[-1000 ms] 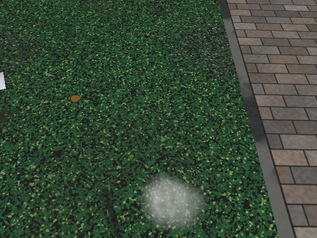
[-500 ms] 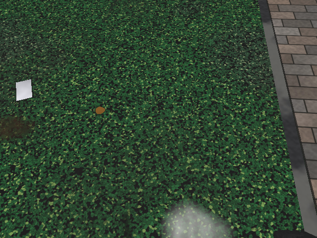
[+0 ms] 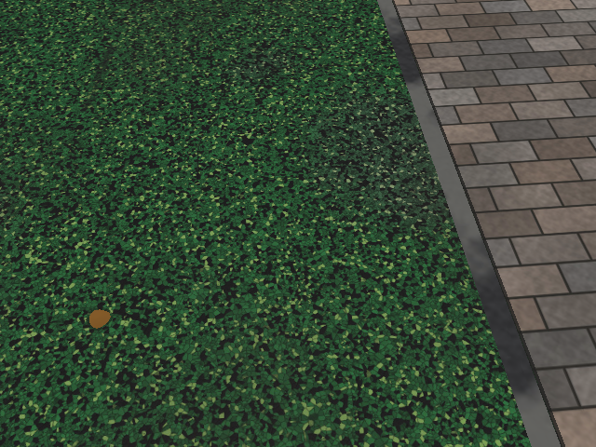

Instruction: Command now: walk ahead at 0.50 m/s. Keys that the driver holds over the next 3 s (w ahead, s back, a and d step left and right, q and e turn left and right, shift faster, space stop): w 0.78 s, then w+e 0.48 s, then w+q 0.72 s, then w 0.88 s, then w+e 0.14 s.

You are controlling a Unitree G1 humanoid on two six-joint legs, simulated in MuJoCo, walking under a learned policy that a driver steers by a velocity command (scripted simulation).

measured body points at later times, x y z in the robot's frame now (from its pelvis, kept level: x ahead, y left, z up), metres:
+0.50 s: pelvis +0.28 -0.05 +0.01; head +0.30 -0.05 +0.45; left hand +0.27 +0.22 -0.13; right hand +0.46 -0.30 -0.11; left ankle +0.48 +0.13 -0.68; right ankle +0.22 -0.14 -0.74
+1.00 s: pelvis +0.58 +0.02 +0.00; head +0.59 +0.02 +0.45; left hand +0.73 +0.28 -0.12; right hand +0.57 -0.25 -0.13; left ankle +0.53 +0.10 -0.74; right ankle +0.73 -0.17 -0.67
